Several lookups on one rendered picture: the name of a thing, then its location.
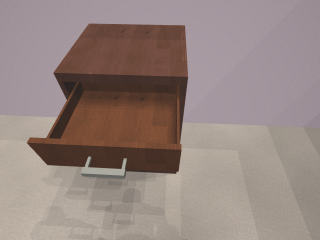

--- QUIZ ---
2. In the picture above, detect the handle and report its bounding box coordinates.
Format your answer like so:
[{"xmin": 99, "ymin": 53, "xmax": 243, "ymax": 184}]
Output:
[{"xmin": 80, "ymin": 156, "xmax": 127, "ymax": 179}]

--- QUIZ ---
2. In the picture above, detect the cabinet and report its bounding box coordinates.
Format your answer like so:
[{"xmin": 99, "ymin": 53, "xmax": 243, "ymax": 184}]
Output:
[{"xmin": 53, "ymin": 23, "xmax": 188, "ymax": 174}]

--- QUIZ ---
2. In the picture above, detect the drawer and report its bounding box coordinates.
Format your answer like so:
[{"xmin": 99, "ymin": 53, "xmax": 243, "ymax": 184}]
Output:
[{"xmin": 27, "ymin": 82, "xmax": 182, "ymax": 172}]

